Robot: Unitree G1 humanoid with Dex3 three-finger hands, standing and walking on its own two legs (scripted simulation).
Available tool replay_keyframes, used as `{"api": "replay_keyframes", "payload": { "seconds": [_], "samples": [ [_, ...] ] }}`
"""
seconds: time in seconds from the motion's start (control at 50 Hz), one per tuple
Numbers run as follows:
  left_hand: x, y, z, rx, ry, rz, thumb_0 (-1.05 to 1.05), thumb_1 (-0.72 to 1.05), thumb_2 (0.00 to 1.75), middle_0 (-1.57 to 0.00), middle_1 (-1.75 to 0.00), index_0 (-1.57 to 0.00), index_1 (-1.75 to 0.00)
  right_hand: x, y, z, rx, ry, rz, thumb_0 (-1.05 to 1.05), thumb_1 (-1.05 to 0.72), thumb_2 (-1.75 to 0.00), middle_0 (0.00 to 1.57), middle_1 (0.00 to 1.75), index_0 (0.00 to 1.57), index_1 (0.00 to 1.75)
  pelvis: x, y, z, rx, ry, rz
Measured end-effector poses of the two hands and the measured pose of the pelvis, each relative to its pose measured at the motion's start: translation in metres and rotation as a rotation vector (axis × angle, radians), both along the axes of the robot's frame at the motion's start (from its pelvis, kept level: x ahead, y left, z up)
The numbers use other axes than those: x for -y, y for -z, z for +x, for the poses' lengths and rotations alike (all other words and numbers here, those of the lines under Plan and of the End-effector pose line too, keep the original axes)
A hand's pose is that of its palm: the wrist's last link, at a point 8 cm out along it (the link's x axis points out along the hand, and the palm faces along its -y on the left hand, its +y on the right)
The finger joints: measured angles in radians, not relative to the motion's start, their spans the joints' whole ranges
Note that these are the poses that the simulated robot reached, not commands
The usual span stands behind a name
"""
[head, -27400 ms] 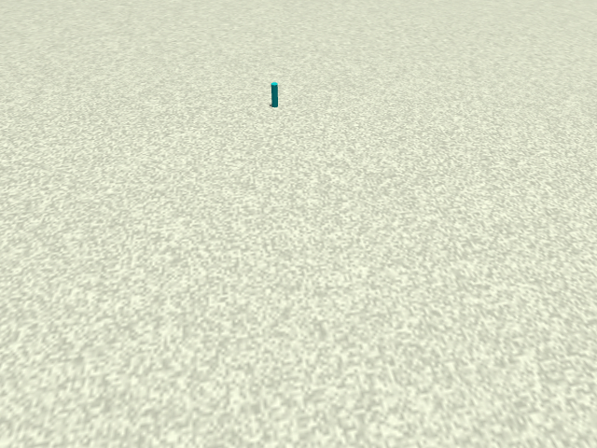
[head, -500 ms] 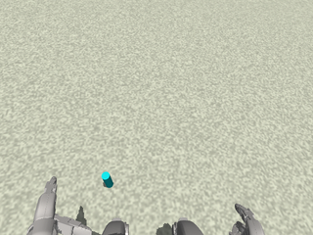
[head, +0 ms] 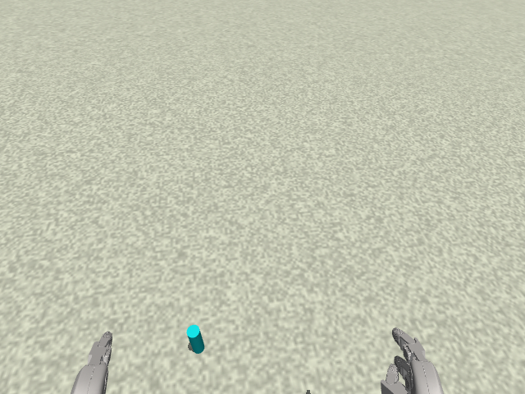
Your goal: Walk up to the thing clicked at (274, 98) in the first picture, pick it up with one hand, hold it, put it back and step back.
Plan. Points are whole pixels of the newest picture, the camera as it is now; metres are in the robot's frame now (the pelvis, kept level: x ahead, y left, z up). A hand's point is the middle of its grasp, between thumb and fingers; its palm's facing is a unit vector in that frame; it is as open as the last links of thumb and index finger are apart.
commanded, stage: home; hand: left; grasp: from the side
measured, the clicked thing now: (196, 339) +0.44 +0.21 -0.64
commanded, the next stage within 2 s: stand in 1.36 s
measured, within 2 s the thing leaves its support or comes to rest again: neither
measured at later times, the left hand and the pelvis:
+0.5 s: hand out of the picture +0.17 +0.17 -0.05, palm faces +0.09 -0.95 -0.29, open 17.5 cm; pelvis +0.00 -0.01 +0.00, yaw +0 degrees
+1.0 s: hand out of the picture +0.16 +0.17 -0.05, palm faces +0.10 -0.96 -0.28, open 17.5 cm; pelvis +0.00 -0.01 +0.00, yaw +0 degrees
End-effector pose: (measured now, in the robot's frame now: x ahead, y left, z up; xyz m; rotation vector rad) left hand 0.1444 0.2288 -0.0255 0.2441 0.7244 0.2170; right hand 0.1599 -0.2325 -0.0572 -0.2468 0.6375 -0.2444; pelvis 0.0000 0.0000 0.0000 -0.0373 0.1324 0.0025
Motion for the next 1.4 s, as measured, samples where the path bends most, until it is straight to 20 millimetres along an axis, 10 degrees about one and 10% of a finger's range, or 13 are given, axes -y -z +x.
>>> {"api": "replay_keyframes", "payload": {
  "seconds": [1.4],
  "samples": [
    [0.009,0.0,0.001,-0.006,0.013,-0.015,-0.01,-0.54,0.06,-0.05,-0.06,-0.05,-0.05,0.007,0.005,-0.017,-0.023,0.018,0.001,0.01,-0.9,-0.9,0.2,0.3,0.2,0.3,0.005,-0.003,-0.002,0.017,0.007,0.006]
  ]
}}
